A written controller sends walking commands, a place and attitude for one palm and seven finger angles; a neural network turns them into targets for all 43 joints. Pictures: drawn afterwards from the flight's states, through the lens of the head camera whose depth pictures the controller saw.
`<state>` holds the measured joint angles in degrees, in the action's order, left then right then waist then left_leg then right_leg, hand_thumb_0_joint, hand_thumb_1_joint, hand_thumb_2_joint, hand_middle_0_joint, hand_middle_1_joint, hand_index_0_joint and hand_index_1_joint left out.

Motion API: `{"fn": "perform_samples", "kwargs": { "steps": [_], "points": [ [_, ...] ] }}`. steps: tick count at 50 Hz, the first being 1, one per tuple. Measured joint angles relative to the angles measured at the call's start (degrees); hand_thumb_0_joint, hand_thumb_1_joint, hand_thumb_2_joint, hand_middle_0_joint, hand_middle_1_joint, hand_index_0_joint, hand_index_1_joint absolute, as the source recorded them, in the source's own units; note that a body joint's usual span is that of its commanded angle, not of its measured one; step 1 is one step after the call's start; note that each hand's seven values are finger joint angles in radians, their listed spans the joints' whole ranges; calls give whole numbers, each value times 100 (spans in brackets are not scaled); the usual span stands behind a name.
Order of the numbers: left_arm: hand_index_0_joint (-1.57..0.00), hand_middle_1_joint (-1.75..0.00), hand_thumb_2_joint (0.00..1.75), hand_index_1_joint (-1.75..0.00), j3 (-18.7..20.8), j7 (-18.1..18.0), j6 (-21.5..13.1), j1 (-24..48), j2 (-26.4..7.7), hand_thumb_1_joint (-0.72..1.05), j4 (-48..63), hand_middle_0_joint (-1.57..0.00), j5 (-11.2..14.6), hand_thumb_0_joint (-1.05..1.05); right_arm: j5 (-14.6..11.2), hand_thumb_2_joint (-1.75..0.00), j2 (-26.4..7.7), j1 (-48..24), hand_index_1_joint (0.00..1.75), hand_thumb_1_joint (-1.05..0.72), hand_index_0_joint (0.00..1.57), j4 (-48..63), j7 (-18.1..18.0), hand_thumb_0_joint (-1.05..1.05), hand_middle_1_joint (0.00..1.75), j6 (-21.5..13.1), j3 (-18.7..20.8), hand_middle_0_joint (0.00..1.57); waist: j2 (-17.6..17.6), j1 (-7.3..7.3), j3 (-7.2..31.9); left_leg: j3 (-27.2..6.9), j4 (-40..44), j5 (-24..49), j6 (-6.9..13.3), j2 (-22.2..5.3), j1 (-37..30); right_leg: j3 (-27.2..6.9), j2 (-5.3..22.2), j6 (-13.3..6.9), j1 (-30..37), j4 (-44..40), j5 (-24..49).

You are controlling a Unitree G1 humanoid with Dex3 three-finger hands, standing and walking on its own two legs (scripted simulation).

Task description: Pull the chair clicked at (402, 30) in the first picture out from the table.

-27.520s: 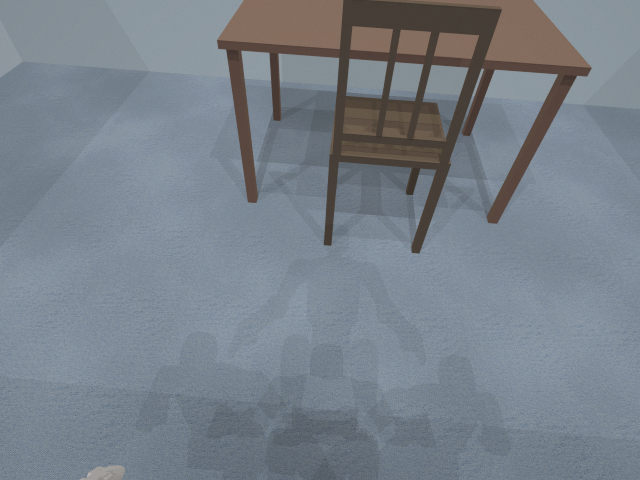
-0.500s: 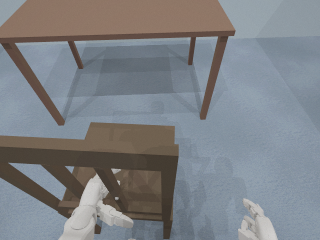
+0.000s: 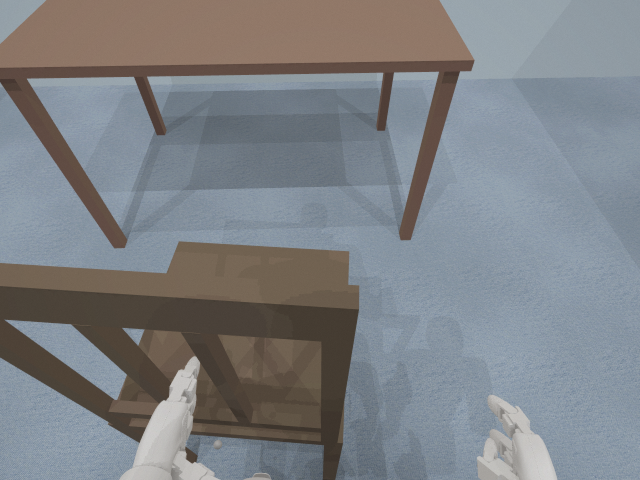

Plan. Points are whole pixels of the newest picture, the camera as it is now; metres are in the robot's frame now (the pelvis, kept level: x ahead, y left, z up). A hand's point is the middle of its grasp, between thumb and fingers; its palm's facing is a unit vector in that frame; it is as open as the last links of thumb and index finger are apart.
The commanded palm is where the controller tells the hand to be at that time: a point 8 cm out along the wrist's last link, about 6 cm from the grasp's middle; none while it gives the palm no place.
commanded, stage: draw the fingers out of the gap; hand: left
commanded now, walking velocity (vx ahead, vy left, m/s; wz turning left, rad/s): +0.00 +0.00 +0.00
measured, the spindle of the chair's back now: (147, 375) +0.26 +0.22 -0.01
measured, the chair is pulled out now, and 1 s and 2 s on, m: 0.56 0.56 0.55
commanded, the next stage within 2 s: draw the hand back to the body in 0.52 s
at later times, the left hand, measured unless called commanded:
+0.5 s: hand out of the picture +0.12 +0.13 -0.03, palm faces -0.05 -0.99 -0.13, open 17.4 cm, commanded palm +0.09 +0.18 +0.00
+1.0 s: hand out of the picture +0.13 +0.15 +0.05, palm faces +0.03 -1.00 -0.06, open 17.5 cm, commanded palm +0.08 +0.22 +0.07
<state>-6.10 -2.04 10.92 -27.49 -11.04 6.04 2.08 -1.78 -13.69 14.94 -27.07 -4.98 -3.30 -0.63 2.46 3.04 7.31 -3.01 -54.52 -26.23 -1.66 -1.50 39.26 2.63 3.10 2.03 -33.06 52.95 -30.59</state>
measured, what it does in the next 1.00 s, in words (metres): stands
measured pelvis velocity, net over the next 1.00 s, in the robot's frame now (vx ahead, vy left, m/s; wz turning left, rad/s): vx -0.03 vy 0.01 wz -0.01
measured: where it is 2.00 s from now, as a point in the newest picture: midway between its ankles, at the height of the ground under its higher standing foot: outside the picture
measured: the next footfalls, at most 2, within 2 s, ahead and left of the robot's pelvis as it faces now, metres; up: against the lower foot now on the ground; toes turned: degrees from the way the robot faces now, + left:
none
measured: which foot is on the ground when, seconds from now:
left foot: down 0.00-1.00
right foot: down 0.00-1.00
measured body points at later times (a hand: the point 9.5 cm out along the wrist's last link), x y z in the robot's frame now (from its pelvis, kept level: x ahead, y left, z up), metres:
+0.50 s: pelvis -0.01 +0.00 -0.01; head +0.01 +0.00 +0.44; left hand +0.12 +0.19 -0.01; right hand +0.18 -0.24 -0.07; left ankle +0.01 +0.14 -0.69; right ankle -0.05 -0.14 -0.69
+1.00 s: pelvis -0.03 +0.01 -0.04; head +0.01 +0.00 +0.41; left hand +0.12 +0.21 +0.06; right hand +0.17 -0.22 -0.10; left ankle +0.01 +0.14 -0.69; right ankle -0.05 -0.14 -0.69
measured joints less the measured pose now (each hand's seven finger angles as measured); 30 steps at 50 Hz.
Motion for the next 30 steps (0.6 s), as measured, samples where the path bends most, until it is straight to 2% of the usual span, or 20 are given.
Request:
{"fn": "perform_samples", "kwargs": {
  "steps": [30],
  "points": [
    [-1,0,20,0,-136,260,-300,-1813,-24,-53,1164,0,-101,-1,-89,-90,208,-127,30,-90,20,243,-154,1,30,-142,136,20,45,-170,277,-115,-582,-164,15,6,490,81,-10,6,-403,499,-163]
  ]
}}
